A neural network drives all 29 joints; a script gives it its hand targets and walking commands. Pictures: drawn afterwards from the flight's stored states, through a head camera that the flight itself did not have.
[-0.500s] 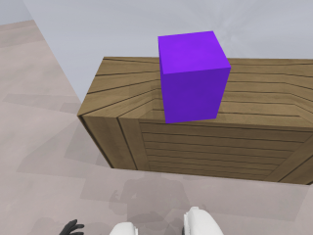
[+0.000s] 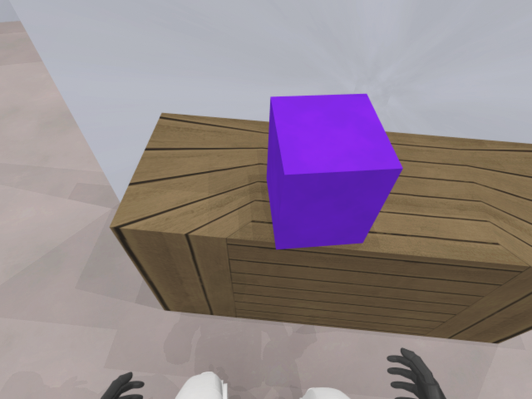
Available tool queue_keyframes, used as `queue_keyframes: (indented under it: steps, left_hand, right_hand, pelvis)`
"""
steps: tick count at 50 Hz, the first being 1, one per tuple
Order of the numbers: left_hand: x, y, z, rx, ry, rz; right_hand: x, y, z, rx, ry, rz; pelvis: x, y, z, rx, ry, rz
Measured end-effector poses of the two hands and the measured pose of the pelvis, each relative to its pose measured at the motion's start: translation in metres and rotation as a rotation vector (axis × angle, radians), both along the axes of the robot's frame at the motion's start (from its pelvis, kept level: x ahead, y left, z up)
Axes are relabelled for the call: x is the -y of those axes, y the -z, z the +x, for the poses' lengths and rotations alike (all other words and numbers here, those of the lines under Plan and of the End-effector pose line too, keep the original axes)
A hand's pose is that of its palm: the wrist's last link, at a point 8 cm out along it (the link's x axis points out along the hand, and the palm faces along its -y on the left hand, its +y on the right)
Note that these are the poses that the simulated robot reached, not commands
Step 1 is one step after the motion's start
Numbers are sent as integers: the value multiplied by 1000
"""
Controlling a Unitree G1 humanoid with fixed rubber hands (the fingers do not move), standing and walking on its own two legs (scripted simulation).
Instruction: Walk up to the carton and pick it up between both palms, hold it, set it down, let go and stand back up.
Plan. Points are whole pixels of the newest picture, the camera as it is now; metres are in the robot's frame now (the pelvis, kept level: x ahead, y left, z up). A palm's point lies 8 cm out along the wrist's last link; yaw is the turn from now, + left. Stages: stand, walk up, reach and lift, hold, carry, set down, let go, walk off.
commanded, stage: walk up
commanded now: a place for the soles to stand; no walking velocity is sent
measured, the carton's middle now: (319, 174) +0.54 -0.09 -0.05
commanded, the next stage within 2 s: none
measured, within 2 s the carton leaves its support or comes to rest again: neither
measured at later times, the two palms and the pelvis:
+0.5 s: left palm (111, 379) +0.15 +0.24 -0.08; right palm out of the picture +0.05 -0.27 -0.10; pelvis +0.00 +0.01 +0.01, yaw -6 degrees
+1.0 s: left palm out of the picture +0.10 +0.21 -0.11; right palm out of the picture +0.02 -0.32 -0.12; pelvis +0.05 -0.05 +0.00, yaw -10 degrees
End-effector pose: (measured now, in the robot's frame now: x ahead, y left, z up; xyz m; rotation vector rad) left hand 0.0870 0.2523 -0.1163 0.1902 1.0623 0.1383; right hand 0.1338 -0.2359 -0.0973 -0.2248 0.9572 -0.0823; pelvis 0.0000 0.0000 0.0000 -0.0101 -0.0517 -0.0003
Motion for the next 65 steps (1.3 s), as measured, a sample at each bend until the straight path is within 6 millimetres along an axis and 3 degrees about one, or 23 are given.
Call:
queue_keyframes:
  steps: [6, 12, 23, 31, 38, 42, 46, 49, 53, 60, 65]
  left_hand:
    - [-2, -19, 19, 31, 45, 42]
    - [-2, -32, 36, 60, 85, 70]
    - [9, -38, 59, 106, 158, 42]
    - [9, -29, 55, 61, 215, 22]
    - [24, -23, 46, -27, 226, 10]
    - [41, -17, 45, 14, 192, 23]
    - [45, -7, 23, -50, 125, 63]
    - [43, -6, 11, -108, 95, 77]
    - [40, -3, 11, -128, 58, 72]
    - [28, 25, 45, -157, 34, 31]
    - [34, 39, 89, -184, 86, 3]
  right_hand:
    - [11, -3, 4, 29, 33, 9]
    - [24, 1, -14, 8, 88, 7]
    - [30, 5, -74, -98, 170, -11]
    - [29, 3, -114, -135, 211, -60]
    - [49, 9, -175, -251, 342, -67]
    - [68, 29, -188, -340, 353, -42]
    - [80, 35, -163, -341, 327, -11]
    - [86, 28, -128, -273, 284, -17]
    - [89, 15, -79, -200, 228, -35]
    - [80, 1, -5, -101, 169, -92]
    - [74, 5, 9, -124, 204, -126]
  pelvis:
    - [0, -6, 3, -10, 32, 11]
    - [1, -9, 3, -7, 56, 23]
    - [-4, -13, -1, -4, 90, 28]
    - [-8, -12, 1, 2, 139, 21]
    - [18, -13, 15, 26, 206, 30]
    - [39, -1, 22, 33, 210, 19]
    - [49, 2, 31, 42, 201, -8]
    - [51, -2, 42, 46, 183, -23]
    - [52, -5, 61, 41, 145, -32]
    - [42, 6, 102, 34, 86, -13]
    - [42, 13, 126, 42, 82, 14]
